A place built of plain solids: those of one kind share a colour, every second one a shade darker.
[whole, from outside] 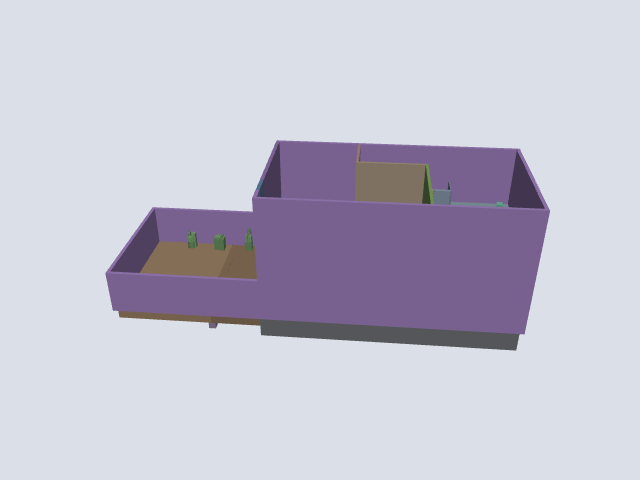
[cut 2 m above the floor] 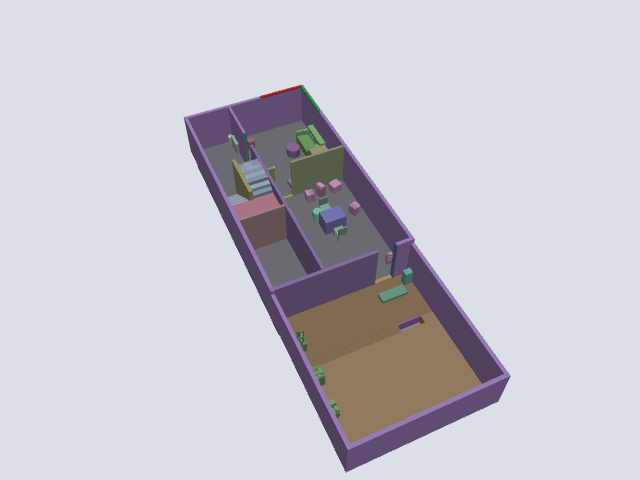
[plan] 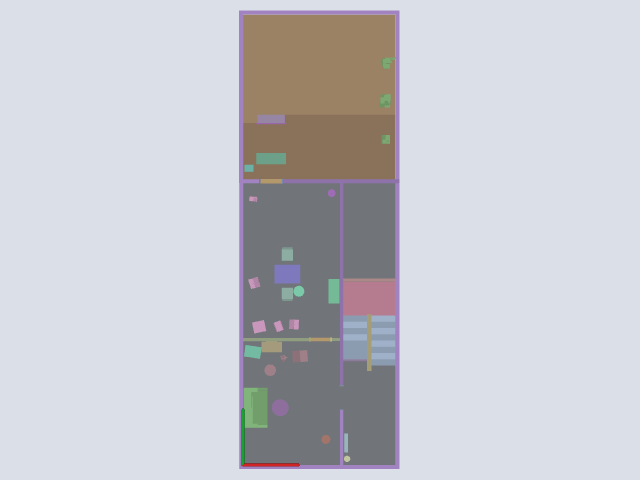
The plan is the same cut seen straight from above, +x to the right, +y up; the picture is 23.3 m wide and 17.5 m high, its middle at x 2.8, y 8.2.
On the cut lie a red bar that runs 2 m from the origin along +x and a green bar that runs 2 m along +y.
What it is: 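A terraced town house, two up and two down, 5.5 m between the party walls, 10.3 m deep; a hall 1.90 m wide; a stair of 17 risers of 166 mm on goings of 228 mm, 0.87 m wide, between walls, up a first flight to a half landing at the back, then back toward the front up a second flight beside it, a wall between them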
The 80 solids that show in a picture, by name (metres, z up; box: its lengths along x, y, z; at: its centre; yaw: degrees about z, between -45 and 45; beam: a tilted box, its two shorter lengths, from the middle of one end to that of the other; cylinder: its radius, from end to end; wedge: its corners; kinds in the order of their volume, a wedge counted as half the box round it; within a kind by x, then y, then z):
{
 "wall_1": {"box": [0.15, 10.57, 5.47], "at": [-0.07, 5.13, 2.69]},
 "wall_2": {"box": [0.15, 6.3, 1.85], "at": [-0.07, 13.42, 0.88]},
 "wall_3": {"box": [0.74, 0.15, 5.47], "at": [0.22, 10.34, 2.69]},
 "wall_4": {"box": [5.85, 0.15, 5.47], "at": [2.77, -0.07, 2.69]},
 "wall_5": {"box": [5.85, 0.15, 1.85], "at": [2.77, 16.49, 0.88]},
 "wall_6": {"box": [4.25, 0.15, 5.47], "at": [3.57, 10.34, 2.69]},
 "wall_7": {"box": [0.12, 2.0, 2.77], "at": [3.59, 1.0, 1.34]},
 "wall_8": {"box": [0.12, 7.36, 2.77], "at": [3.59, 6.59, 1.34]},
 "wall_9": {"box": [0.15, 10.57, 5.47], "at": [5.62, 5.13, 2.69]},
 "wall_10": {"box": [0.15, 6.3, 1.85], "at": [5.62, 13.42, 0.88]},
 "ground_1": {"box": [0.52, 0.3, 0.5], "at": [0.26, 12.62, -0.25]},
 "ground_2": {"box": [5.55, 2.06, 0.5], "at": [2.77, 11.44, -0.25]},
 "ground_3": {"box": [5.55, 3.65, 0.5], "at": [2.77, 14.59, -0.25]},
 "ground_4": {"box": [4.03, 0.3, 0.5], "at": [3.53, 12.62, -0.25]},
 "tread_1": {"box": [0.87, 0.52, 2.54], "at": [4.08, 4.05, 1.22]},
 "tread_2": {"box": [0.87, 0.69, 2.37], "at": [4.08, 4.19, 1.14]},
 "tread_3": {"box": [0.87, 0.69, 2.21], "at": [4.08, 4.42, 1.05]},
 "tread_4": {"box": [0.87, 0.69, 2.04], "at": [4.08, 4.65, 0.97]},
 "tread_5": {"box": [0.87, 0.69, 1.88], "at": [4.08, 4.88, 0.89]},
 "tread_6": {"box": [0.87, 0.69, 1.71], "at": [4.08, 5.11, 0.8]},
 "tread_7": {"box": [0.87, 0.69, 0.22], "at": [5.11, 3.97, 0.06]},
 "tread_8": {"box": [0.87, 0.69, 0.38], "at": [5.11, 4.19, 0.14]},
 "tread_9": {"box": [0.87, 0.69, 0.55], "at": [5.11, 4.42, 0.22]},
 "tread_10": {"box": [0.87, 0.69, 0.71], "at": [5.11, 4.65, 0.31]},
 "tread_11": {"box": [0.87, 0.69, 0.88], "at": [5.11, 4.88, 0.39]},
 "tread_12": {"box": [0.87, 0.69, 1.05], "at": [5.11, 5.11, 0.47]},
 "tread_13": {"box": [0.87, 0.69, 1.21], "at": [5.11, 5.33, 0.56]},
 "tread_14": {"box": [0.87, 0.69, 1.38], "at": [5.11, 5.56, 0.64]},
 "half_landing_1": {"box": [1.9, 1.24, 1.54], "at": [4.6, 6.06, 0.72]},
 "stair_spine_1": {"box": [0.16, 2.07, 3.87], "at": [4.6, 4.46, 1.89]},
 "landing_end_wall_1": {"box": [1.9, 0.12, 5.47], "at": [4.6, 6.74, 2.69]},
 "upper_back_wall_1": {"box": [3.65, 0.12, 2.7], "at": [1.82, 3.91, 4.07]},
 "upper_partition_1": {"box": [0.12, 2.83, 2.7], "at": [3.59, 5.39, 4.07]},
 "kitchen_wall_1": {"box": [2.41, 0.12, 2.77], "at": [1.2, 4.57, 1.34]},
 "kitchen_wall_2": {"box": [0.3, 0.12, 2.77], "at": [3.38, 4.57, 1.34]},
 "slotfit_sofa_1": {"box": [0.28, 1.46, 0.83], "at": [0.16, 2.08, 0.36]},
 "slotfit_sofa_2": {"box": [0.57, 1.25, 0.46], "at": [0.6, 2.08, 0.18]},
 "slotfit_sofa_3": {"box": [0.37, 0.1, 0.69], "at": [0.7, 1.4, 0.3]},
 "storage_fill_1": {"box": [0.75, 0.38, 1.93], "at": [1.04, 4.3, 0.97]},
 "kitchen_table_1": {"box": [0.95, 0.69, 0.79], "at": [1.61, 6.95, 0.34]},
 "back_wall_over_door_1": {"box": [0.88, 0.15, 2.74], "at": [1.02, 10.34, 4.05]},
 "slotfit_kitchen_wall_table_1": {"box": [0.41, 0.89, 0.81], "at": [3.31, 6.33, 0.35]},
 "upper_floor_1": {"box": [1.05, 2.74, 0.1], "at": [5.03, 1.36, 2.77]},
 "yard_feature_bottom_1": {"box": [1.0, 0.3, 0.8], "at": [1.02, 12.62, -0.8]},
 "clutter_kitchen_1": {"box": [0.19, 0.19, 0.49], "at": [0.46, 6.75, 0.2], "yaw": 14.3},
 "clutter_kitchen_2": {"box": [0.45, 0.41, 0.44], "at": [0.58, 5.04, 0.17], "yaw": 11.9},
 "clutter_kitchen_3": {"box": [0.28, 0.37, 0.56], "at": [1.29, 5.05, 0.23], "yaw": 20.2},
 "clutter_kitchen_4": {"box": [0.23, 0.37, 0.66], "at": [1.29, 5.05, 0.28], "yaw": 20.2},
 "clutter_kitchen_5": {"box": [0.17, 0.17, 0.49], "at": [1.77, 5.22, 0.2], "yaw": -2.3},
 "clutter_kitchen_6": {"box": [0.17, 0.17, 0.49], "at": [1.94, 5.21, 0.2], "yaw": -2.3},
 "guard_1": {"box": [0.16, 0.7, 1.1], "at": [4.6, 3.08, 3.27]},
 "guard_2": {"box": [1.03, 0.06, 1.1], "at": [5.03, 2.7, 3.27]},
 "tread_head_1": {"box": [0.87, 0.06, 2.8], "at": [4.08, 3.82, 1.35]},
 "own_plant_yard_1": {"box": [0.2, 0.17, 0.66], "at": [5.06, 13.12, 0.28]},
 "own_plant_yard_2": {"box": [0.17, 0.19, 0.66], "at": [5.09, 13.42, 0.28]},
 "own_plant_yard_3": {"box": [0.15, 0.32, 0.53], "at": [5.11, 11.87, 0.21]},
 "own_plant_yard_4": {"cylinder": 0.18, "from": [5.19, 14.67, -0.05], "to": [5.19, 14.67, 0.34]},
 "own_plant_yard_5": {"box": [0.23, 0.17, 0.8], "at": [5.23, 14.53, 0.35]},
 "slotfit_low_table_1": {"cylinder": 0.31, "from": [1.35, 2.09, -0.05], "to": [1.35, 2.09, 0.42]},
 "clutter_front_1": {"cylinder": 0.21, "from": [0.99, 3.45, -0.05], "to": [0.99, 3.45, 0.49]},
 "clutter_front_2": {"box": [0.28, 0.42, 0.26], "at": [1.93, 3.95, 0.08], "yaw": 3.9},
 "clutter_front_3": {"box": [0.28, 0.42, 0.26], "at": [2.21, 3.97, 0.08], "yaw": 3.9},
 "box_cardboard_1": {"box": [0.6, 0.43, 0.39], "at": [0.35, 4.12, 0.15], "yaw": -8.6},
 "yard_step_1": {"box": [1.09, 0.41, 0.2], "at": [1.02, 11.17, 0.05]},
 "own_basket_passage_1": {"cylinder": 0.2, "from": [2.03, 6.33, -0.05], "to": [2.03, 6.33, 0.5]},
 "own_bin_1": {"box": [0.33, 0.26, 0.72], "at": [0.21, 10.82, 0.31]},
 "radiator_1": {"box": [0.14, 0.7, 0.6], "at": [3.75, 0.8, 0.42]},
 "slotfit_chair_1": {"cylinder": 0.16, "from": [3.02, 0.93, -0.05], "to": [3.02, 0.93, 0.54]},
 "side_chair_1": {"box": [0.38, 0.08, 0.38], "at": [1.61, 6.01, 0.65]},
 "side_chair_2": {"box": [0.42, 0.42, 0.04], "at": [1.61, 6.25, 0.43]},
 "side_chair_3": {"box": [0.42, 0.42, 0.04], "at": [1.61, 7.65, 0.43]},
 "side_chair_4": {"box": [0.38, 0.08, 0.38], "at": [1.61, 7.89, 0.65]},
 "doorframe_back_1": {"box": [0.044, 0.19, 2.15], "at": [0.61, 10.34, 1.02]},
 "doorframe_back_2": {"box": [0.044, 0.19, 2.15], "at": [1.43, 10.34, 1.02]},
 "yard_feature_wall_1": {"box": [1.1, 0.05, 0.4], "at": [1.02, 12.44, -0.2]},
 "own_bin_waste_kitchen_1": {"cylinder": 0.14, "from": [3.23, 9.91, -0.05], "to": [3.23, 9.91, 0.26]},
 "threshold_1": {"box": [0.86, 0.16, 0.08], "at": [1.02, 10.34, -0.01]},
 "threshold_2": {"box": [0.82, 0.13, 0.07], "at": [2.82, 4.57, -0.01]},
 "doorframe_kitchen_1": {"box": [0.044, 0.16, 2.15], "at": [2.43, 4.57, 1.02]},
 "doorframe_front_room_1": {"box": [0.16, 0.042, 2.15], "at": [3.59, 2.02, 1.02]}
}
